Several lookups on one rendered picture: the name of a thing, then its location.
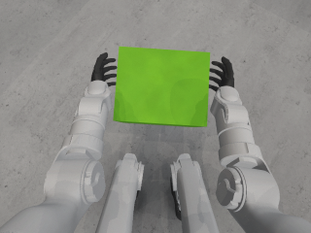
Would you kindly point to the left robot upper arm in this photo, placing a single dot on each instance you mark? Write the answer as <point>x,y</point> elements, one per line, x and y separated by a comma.
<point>71,186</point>

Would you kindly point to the robot left forearm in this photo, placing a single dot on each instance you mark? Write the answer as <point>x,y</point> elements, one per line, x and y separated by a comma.
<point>85,139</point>

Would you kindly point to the robot right forearm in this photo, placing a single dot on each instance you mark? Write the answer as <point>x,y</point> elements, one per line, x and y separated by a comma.
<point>237,144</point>

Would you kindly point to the left robot thigh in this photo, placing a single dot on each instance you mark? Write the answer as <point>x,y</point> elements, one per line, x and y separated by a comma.
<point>118,210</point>

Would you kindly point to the right robot upper arm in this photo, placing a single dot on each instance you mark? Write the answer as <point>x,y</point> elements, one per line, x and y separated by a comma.
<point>252,198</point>

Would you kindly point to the right robot thigh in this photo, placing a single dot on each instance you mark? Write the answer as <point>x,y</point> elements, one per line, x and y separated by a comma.
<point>196,212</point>

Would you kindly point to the carton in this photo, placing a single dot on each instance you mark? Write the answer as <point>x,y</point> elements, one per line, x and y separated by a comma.
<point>162,87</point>

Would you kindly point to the robot thigh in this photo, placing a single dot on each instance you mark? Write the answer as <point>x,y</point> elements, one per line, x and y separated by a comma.
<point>196,212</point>
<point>118,210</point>

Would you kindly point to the right robot hand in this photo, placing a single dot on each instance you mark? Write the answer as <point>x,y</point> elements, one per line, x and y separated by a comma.
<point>226,75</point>

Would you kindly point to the left robot hand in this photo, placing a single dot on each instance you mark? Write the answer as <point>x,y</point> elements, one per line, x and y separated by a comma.
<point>99,70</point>

